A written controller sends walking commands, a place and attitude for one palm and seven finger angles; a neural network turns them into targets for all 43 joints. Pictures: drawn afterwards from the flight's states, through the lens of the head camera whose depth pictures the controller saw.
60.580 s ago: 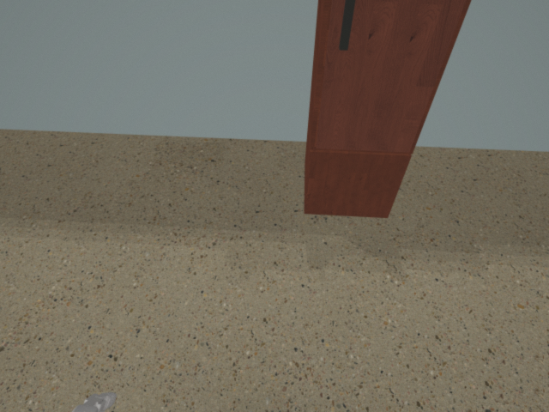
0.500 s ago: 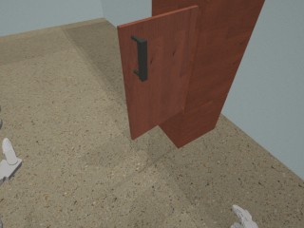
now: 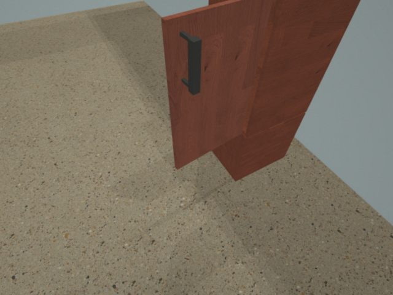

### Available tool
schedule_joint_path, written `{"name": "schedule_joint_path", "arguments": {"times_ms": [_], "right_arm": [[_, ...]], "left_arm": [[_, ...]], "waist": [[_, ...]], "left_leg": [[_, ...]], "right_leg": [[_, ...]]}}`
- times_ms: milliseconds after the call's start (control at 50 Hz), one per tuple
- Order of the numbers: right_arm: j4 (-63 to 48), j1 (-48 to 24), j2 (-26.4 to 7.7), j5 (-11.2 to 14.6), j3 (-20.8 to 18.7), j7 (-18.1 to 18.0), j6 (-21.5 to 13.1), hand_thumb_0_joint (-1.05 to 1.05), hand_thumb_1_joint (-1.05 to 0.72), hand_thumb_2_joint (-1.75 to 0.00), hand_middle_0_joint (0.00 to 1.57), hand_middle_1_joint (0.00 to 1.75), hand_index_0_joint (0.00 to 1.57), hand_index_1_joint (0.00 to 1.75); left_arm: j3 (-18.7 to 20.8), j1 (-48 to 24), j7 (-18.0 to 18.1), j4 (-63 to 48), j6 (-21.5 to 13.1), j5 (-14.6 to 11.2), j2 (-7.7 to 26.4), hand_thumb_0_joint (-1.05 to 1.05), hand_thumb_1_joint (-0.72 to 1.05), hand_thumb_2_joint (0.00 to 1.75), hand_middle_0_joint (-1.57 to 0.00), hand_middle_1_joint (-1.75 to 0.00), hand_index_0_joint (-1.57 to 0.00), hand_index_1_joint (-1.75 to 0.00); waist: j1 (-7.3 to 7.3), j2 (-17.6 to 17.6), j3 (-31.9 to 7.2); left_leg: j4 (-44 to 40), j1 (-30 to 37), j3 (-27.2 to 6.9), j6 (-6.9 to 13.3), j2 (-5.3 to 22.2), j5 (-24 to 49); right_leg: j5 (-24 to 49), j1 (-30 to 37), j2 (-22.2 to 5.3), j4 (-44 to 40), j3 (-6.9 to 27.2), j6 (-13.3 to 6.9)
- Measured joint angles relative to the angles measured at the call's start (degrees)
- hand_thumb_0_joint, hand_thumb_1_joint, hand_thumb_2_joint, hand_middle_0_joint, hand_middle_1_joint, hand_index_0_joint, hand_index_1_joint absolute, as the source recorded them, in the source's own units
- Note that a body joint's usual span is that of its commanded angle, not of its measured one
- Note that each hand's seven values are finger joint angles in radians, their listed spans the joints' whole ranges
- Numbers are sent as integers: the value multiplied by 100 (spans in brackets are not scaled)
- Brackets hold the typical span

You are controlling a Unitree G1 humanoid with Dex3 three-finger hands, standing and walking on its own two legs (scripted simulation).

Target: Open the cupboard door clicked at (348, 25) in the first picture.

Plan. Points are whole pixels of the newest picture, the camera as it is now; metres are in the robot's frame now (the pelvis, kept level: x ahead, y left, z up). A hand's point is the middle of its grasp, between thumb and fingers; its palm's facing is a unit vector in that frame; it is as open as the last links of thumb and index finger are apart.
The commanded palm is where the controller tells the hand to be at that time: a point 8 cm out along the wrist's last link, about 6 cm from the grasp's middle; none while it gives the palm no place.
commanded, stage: let the arm hang, fingers relaxed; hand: left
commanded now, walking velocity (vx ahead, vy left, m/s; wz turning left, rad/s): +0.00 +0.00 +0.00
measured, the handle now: (189, 63) +0.63 +0.05 +0.14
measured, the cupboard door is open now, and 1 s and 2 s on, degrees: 97 97 97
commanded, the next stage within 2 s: look to check the result in 0.64 s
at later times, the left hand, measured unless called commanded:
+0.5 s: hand out of the picture -0.01 +0.15 -0.17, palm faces +0.04 -0.99 -0.17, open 7.4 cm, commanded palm none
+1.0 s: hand out of the picture -0.01 +0.16 -0.17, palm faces +0.05 -0.98 -0.20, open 7.4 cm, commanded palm none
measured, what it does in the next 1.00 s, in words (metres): stands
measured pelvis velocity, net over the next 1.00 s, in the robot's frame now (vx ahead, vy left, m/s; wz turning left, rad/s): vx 0.01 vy -0.01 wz -0.02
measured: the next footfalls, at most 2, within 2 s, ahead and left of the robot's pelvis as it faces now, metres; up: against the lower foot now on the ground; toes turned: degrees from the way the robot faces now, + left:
none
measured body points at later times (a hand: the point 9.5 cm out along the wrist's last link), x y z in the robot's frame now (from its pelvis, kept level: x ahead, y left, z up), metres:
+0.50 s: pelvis +0.00 +0.00 +0.00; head +0.00 -0.01 +0.45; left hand -0.01 +0.20 -0.15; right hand -0.02 -0.21 -0.17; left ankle +0.04 +0.12 -0.74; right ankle -0.03 -0.10 -0.74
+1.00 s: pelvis +0.01 -0.01 +0.00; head +0.02 -0.02 +0.45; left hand -0.01 +0.21 -0.15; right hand +0.00 -0.22 -0.17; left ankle +0.04 +0.12 -0.74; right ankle -0.03 -0.10 -0.74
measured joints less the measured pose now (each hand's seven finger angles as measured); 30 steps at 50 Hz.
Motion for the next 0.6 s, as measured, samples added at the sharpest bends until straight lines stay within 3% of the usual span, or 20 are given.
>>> {"name": "schedule_joint_path", "arguments": {"times_ms": [220,600], "right_arm": [[501,106,112,37,45,-7,-43,0,-91,-90,20,30,20,30],[771,190,351,41,34,-62,-101,0,-91,-90,20,30,20,30]], "left_arm": [[-61,248,31,842,-52,-22,-50,0,91,90,-20,-30,-20,-29],[-112,194,59,1026,-148,-26,-549,0,91,90,-20,-30,-20,-29]], "waist": [[13,264,-18],[-1,67,-106]], "left_leg": [[-393,312,149,27,-34,187],[-418,354,169,-18,1,156]], "right_leg": [[125,169,-47,-193,140,28],[84,185,-14,-183,164,-11]]}}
